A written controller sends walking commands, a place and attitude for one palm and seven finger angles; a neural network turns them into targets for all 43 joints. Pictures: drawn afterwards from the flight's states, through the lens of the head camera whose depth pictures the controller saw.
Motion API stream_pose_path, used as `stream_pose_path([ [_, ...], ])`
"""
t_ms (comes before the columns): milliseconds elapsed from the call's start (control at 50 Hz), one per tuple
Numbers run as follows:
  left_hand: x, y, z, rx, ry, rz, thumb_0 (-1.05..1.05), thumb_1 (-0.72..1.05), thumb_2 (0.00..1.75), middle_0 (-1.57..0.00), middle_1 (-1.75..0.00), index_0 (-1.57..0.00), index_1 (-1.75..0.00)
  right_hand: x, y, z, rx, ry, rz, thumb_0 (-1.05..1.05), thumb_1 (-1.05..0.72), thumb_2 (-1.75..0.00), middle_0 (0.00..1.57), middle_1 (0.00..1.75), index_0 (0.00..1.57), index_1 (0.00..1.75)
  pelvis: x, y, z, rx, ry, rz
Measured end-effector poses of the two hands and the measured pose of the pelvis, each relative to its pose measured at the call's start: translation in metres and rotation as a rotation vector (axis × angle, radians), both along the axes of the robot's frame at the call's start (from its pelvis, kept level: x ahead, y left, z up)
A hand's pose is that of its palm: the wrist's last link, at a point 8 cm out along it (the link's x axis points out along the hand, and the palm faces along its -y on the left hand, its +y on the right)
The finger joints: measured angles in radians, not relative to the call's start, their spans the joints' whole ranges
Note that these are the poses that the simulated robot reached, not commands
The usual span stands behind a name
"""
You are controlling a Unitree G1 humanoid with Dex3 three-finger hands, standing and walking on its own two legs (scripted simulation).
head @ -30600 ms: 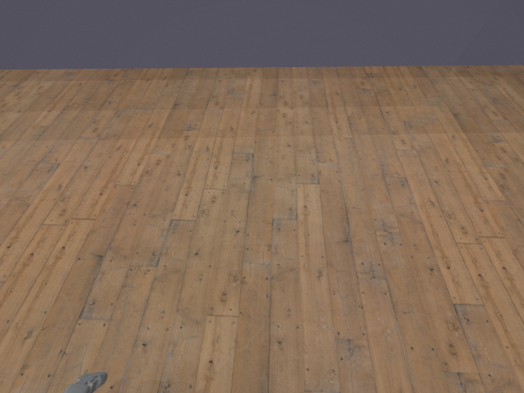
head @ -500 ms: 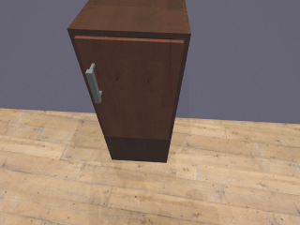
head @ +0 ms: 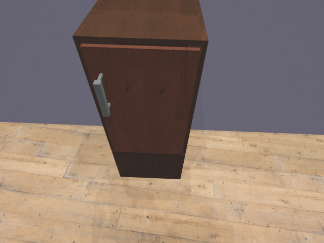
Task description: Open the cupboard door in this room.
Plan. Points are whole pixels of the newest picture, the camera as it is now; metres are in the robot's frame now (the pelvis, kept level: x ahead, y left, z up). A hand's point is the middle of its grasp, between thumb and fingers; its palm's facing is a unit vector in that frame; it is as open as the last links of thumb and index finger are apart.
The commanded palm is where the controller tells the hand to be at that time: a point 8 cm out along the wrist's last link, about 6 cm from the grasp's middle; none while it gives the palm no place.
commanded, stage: look again from close up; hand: left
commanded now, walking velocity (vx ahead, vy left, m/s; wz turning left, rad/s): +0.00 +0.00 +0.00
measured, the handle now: (103, 95) +0.57 +0.25 +0.00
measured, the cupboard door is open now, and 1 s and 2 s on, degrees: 0 0 0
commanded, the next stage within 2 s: shuffle to correct the standing spot in 0.54 s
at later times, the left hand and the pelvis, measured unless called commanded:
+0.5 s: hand out of the picture -0.03 +0.23 -0.18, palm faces +0.03 -0.98 -0.20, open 7.4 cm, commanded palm none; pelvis -0.07 +0.05 -0.01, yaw -1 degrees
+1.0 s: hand out of the picture -0.17 +0.21 -0.19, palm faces +0.10 -0.99 -0.13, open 7.4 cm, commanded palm none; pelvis -0.09 +0.06 -0.02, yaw +1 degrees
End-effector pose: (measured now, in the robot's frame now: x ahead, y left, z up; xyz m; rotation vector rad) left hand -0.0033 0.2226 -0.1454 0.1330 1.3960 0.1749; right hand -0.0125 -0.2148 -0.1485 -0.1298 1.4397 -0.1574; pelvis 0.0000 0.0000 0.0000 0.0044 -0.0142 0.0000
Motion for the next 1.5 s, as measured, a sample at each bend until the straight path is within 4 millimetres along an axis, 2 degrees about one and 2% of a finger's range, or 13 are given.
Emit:
stream_pose_path([
  [200,0.010,0.038,0.000,0.054,-0.111,-0.032,0.01,0.90,0.90,-0.20,-0.30,-0.20,-0.29,0.019,-0.006,0.000,-0.065,-0.156,0.011,0.01,-0.91,-0.90,0.20,0.30,0.20,0.30,-0.018,0.021,-0.011,-0.009,0.002,0.003],
  [380,-0.004,0.058,-0.004,0.029,-0.187,-0.041,0.01,0.90,0.90,-0.20,-0.30,-0.20,-0.29,0.023,0.017,0.013,-0.067,-0.284,0.042,0.01,-0.91,-0.90,0.20,0.30,0.20,0.30,-0.046,0.041,-0.011,-0.022,-0.044,-0.010],
  [500,-0.037,0.061,-0.006,0.005,-0.158,-0.042,0.01,0.90,0.90,-0.20,-0.30,-0.20,-0.29,-0.001,0.034,0.015,-0.045,-0.281,0.041,0.00,-0.91,-0.90,0.20,0.30,0.20,0.30,-0.066,0.051,-0.008,-0.022,-0.048,-0.012],
  [760,-0.142,0.053,-0.001,-0.006,0.059,0.018,0.01,0.90,0.90,-0.20,-0.30,-0.19,-0.29,-0.084,0.036,0.005,-0.014,-0.073,0.001,0.01,-0.91,-0.90,0.20,0.30,0.20,0.30,-0.090,0.051,-0.003,-0.021,-0.027,0.001],
  [920,-0.183,0.037,-0.005,-0.047,0.152,0.109,0.01,0.90,0.90,-0.20,-0.30,-0.20,-0.29,-0.102,0.034,0.006,-0.031,-0.014,-0.016,0.01,-0.91,-0.90,0.20,0.30,0.20,0.30,-0.092,0.050,-0.004,-0.026,-0.006,0.019],
  [980,-0.175,0.038,-0.019,-0.075,0.158,0.094,0.01,0.90,0.90,-0.20,-0.30,-0.20,-0.29,-0.107,0.039,0.001,-0.053,-0.046,-0.036,0.01,-0.91,-0.90,0.20,0.30,0.20,0.30,-0.089,0.058,-0.014,-0.047,0.002,0.019],
  [1020,-0.158,0.040,-0.022,-0.084,0.134,0.061,0.01,0.90,0.90,-0.20,-0.30,-0.19,-0.29,-0.114,0.046,0.001,-0.055,-0.048,-0.058,0.01,-0.91,-0.90,0.20,0.30,0.20,0.30,-0.089,0.060,-0.015,-0.026,-0.011,-0.001],
  [1140,-0.077,0.046,-0.006,-0.065,-0.031,-0.023,0.02,0.92,0.90,-0.20,-0.30,-0.19,-0.29,-0.130,0.066,0.007,-0.002,-0.006,-0.101,0.01,-0.91,-0.90,0.20,0.30,0.20,0.30,-0.076,0.060,-0.001,-0.013,-0.014,-0.027],
  [1220,-0.036,0.058,0.007,-0.009,-0.096,-0.047,0.04,0.95,0.90,-0.20,-0.30,-0.20,-0.29,-0.128,0.072,0.006,0.038,0.023,-0.119,0.01,-0.90,-0.90,0.20,0.30,0.20,0.30,-0.063,0.053,0.002,-0.011,-0.007,-0.030],
  [1300,0.006,0.052,0.012,0.020,-0.158,-0.072,0.03,0.94,0.90,-0.20,-0.29,-0.19,-0.29,-0.119,0.068,-0.001,0.066,0.054,-0.133,0.01,-0.90,-0.90,0.20,0.30,0.20,0.30,-0.046,0.041,-0.002,-0.002,-0.002,-0.032],
  [1360,0.027,0.042,0.006,0.029,-0.209,-0.063,0.02,0.93,0.90,-0.20,-0.29,-0.19,-0.29,-0.106,0.057,-0.012,0.078,0.079,-0.119,0.01,-0.90,-0.90,0.20,0.30,0.20,0.30,-0.032,0.032,-0.012,-0.006,-0.002,-0.022],
  [1400,0.030,0.034,0.006,0.015,-0.221,-0.034,0.02,0.92,0.90,-0.20,-0.29,-0.19,-0.29,-0.088,0.049,-0.014,0.073,0.081,-0.087,0.01,-0.90,-0.90,0.20,0.30,0.20,0.30,-0.024,0.032,-0.011,-0.026,-0.008,-0.002],
  [1500,0.017,0.035,0.002,0.005,-0.143,0.026,0.00,0.94,0.90,-0.20,-0.30,-0.20,-0.29,-0.016,0.029,-0.003,0.020,-0.025,-0.040,0.01,-0.91,-0.90,0.20,0.30,0.20,0.30,0.000,0.035,-0.005,-0.039,-0.006,0.012],
])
